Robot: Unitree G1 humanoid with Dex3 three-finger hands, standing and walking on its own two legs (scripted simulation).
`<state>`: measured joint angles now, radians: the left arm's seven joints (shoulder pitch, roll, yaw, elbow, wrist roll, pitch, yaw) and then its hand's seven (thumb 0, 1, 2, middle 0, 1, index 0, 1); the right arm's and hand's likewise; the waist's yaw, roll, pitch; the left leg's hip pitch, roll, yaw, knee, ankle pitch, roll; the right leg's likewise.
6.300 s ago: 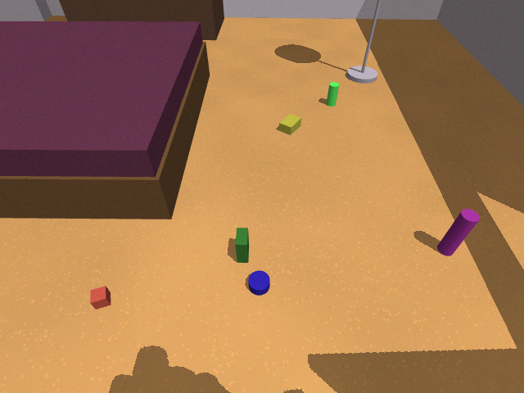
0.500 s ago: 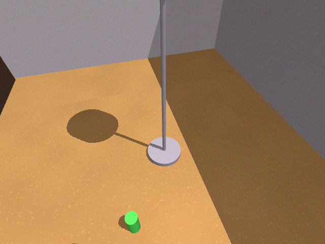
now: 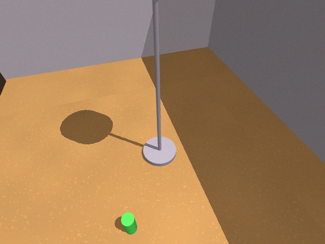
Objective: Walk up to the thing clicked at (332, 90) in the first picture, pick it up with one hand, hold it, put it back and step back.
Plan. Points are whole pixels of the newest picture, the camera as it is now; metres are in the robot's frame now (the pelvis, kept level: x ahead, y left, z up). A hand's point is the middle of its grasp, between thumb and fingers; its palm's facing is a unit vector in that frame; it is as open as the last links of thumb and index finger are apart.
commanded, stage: walk up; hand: left
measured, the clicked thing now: (129, 223) +0.40 +0.19 -0.70
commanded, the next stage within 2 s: stand in 0.24 s
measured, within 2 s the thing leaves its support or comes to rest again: neither
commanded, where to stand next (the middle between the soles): +0.05 -0.01 m, yaw +0 degrees
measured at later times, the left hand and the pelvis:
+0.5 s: hand out of the picture +0.08 +0.25 -0.16, palm faces -0.01 -0.94 -0.34, open 7.4 cm; pelvis +0.01 +0.00 +0.00, yaw +1 degrees
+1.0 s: hand out of the picture +0.09 +0.25 -0.15, palm faces +0.00 -0.94 -0.34, open 7.4 cm; pelvis +0.02 +0.00 +0.00, yaw +1 degrees
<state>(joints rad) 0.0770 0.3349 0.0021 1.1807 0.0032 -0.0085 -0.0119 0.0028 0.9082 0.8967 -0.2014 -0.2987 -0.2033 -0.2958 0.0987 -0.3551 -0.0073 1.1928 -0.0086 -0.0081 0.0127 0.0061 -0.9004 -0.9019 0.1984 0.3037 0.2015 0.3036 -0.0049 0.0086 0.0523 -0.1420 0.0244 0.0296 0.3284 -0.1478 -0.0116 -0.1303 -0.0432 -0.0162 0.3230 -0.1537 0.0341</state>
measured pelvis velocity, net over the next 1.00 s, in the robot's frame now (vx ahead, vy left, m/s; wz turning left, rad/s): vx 0.02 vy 0.00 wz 0.02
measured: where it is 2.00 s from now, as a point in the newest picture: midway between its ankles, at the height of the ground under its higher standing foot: outside the picture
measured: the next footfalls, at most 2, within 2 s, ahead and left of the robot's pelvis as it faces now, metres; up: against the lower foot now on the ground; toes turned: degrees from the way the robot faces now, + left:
none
